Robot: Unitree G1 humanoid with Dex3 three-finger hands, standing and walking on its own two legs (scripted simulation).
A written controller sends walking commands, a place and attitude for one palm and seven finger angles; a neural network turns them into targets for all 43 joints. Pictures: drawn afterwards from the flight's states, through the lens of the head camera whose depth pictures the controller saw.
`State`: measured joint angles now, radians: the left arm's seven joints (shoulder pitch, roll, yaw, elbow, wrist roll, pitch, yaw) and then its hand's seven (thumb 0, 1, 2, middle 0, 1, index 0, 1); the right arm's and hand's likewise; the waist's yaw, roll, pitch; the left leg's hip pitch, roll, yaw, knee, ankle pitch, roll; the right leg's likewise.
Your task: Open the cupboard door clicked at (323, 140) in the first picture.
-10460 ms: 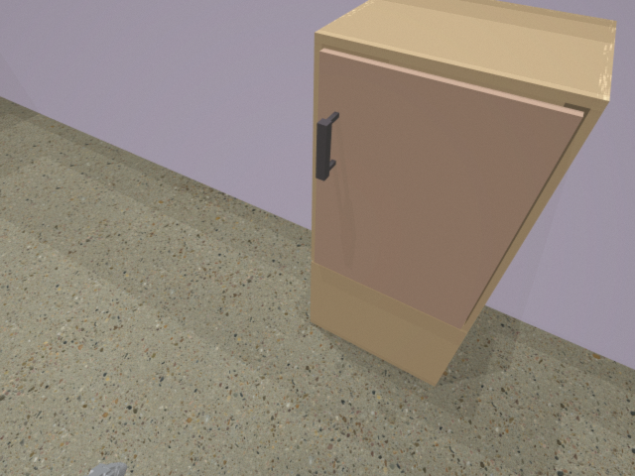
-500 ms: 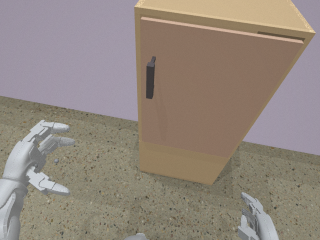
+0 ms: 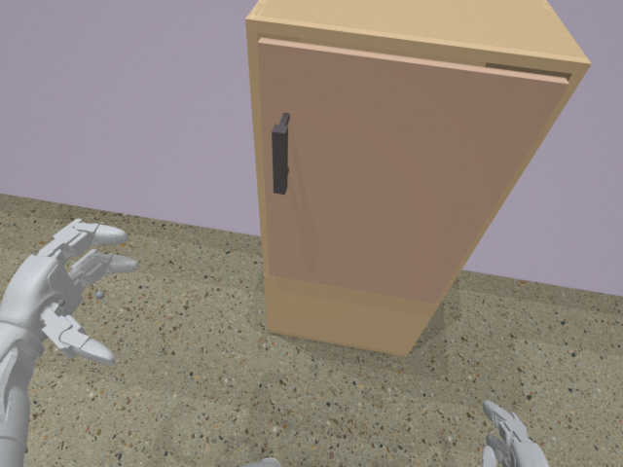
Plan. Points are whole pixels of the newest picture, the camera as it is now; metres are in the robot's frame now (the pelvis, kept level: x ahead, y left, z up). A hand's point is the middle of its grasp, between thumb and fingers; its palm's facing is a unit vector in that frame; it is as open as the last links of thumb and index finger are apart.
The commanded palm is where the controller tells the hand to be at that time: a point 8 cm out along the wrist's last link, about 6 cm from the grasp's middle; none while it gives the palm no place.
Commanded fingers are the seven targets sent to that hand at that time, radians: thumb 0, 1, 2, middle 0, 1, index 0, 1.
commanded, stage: raise the hand with hooked fingers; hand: left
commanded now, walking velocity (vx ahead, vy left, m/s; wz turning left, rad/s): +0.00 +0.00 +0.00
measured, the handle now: (282, 154) +0.58 +0.09 +0.07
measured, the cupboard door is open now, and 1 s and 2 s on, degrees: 0 0 0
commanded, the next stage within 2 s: move the hooked fingers beside the handle in 0.28 s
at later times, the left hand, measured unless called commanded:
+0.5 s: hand (130, 286) +0.30 +0.24 +0.09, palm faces -0.07 -1.00 -0.02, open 14.0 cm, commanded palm +0.29 +0.29 +0.09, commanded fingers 0.00 -0.50 0.30 -0.30 -1.20 -0.30 -1.20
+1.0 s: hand (171, 231) +0.39 +0.22 +0.08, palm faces -0.12 -0.99 +0.01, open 14.0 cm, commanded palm +0.37 +0.26 +0.09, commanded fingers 0.00 -0.50 0.30 -0.30 -1.20 -0.30 -1.20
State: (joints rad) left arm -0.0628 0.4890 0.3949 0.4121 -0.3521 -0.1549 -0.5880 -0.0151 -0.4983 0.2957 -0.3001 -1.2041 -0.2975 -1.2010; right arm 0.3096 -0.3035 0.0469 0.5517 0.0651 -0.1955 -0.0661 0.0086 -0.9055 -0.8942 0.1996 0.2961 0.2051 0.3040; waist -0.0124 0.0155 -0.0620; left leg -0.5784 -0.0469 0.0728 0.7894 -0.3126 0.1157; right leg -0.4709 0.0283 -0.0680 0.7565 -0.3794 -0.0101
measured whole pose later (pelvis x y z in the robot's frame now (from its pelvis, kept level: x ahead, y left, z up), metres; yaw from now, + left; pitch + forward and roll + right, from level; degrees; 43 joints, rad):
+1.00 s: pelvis +0.02 -0.03 +0.00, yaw -1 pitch +11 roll -2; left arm -0.37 0.50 0.38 0.73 -0.32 -0.24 -0.57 -0.02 -0.50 0.30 -0.30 -1.20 -0.30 -1.20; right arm 0.33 -0.30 0.04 0.58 0.07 -0.10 -0.06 0.01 -0.91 -0.89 0.20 0.30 0.20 0.30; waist -0.05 0.01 -0.08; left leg -0.66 -0.01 0.06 0.83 -0.36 0.08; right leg -0.55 0.07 -0.07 0.78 -0.41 -0.05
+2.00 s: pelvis +0.02 -0.03 -0.02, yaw -2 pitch +19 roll -4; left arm -1.03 0.61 0.37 1.29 -0.11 -0.33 -0.35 -0.02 -0.50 0.30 -0.30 -1.20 -0.30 -1.20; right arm 0.42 -0.30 0.05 0.65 0.03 0.03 -0.02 0.00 -0.91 -0.89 0.20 0.30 0.20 0.30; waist -0.20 0.02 -0.08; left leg -0.91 0.02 0.05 0.95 -0.38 0.08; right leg -0.79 0.09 -0.09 0.88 -0.43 -0.06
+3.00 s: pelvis +0.02 -0.02 -0.03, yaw -2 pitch +20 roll -5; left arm -1.00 0.55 0.32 1.25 -0.12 -0.34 -0.31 -0.02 -0.50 0.30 -0.30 -1.20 -0.30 -1.20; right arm 0.44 -0.28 0.05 0.64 0.01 0.06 0.00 0.00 -0.91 -0.89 0.20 0.30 0.20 0.30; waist -0.19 0.03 -0.09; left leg -0.93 0.01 0.05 0.97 -0.40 0.10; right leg -0.80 0.08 -0.09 0.89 -0.44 -0.04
